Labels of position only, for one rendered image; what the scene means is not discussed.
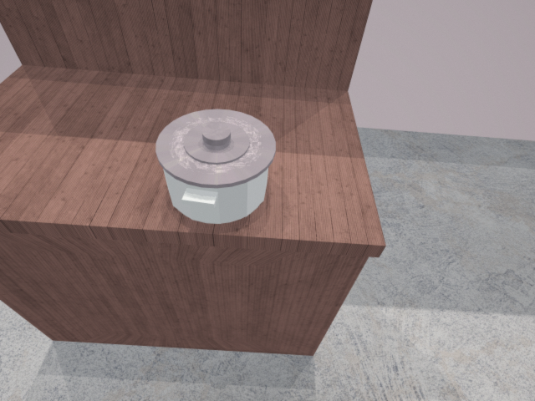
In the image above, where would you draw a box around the table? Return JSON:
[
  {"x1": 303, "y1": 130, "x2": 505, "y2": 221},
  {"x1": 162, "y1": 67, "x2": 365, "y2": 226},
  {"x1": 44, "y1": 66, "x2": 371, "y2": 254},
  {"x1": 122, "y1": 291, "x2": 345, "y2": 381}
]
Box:
[{"x1": 0, "y1": 0, "x2": 386, "y2": 356}]

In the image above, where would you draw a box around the knob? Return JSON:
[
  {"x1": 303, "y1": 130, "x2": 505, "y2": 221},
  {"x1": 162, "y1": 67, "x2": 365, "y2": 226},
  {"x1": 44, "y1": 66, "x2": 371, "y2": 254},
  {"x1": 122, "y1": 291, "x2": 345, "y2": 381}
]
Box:
[{"x1": 202, "y1": 123, "x2": 231, "y2": 146}]

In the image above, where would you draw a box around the lid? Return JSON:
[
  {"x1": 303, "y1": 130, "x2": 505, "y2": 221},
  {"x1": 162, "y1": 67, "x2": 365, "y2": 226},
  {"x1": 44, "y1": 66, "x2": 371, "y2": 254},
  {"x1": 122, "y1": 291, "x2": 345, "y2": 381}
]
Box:
[{"x1": 155, "y1": 109, "x2": 276, "y2": 188}]

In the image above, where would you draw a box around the pot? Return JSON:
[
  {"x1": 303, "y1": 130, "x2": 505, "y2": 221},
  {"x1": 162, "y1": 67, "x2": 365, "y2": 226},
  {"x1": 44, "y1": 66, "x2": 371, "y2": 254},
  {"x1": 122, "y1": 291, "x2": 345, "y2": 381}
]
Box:
[{"x1": 163, "y1": 168, "x2": 268, "y2": 224}]

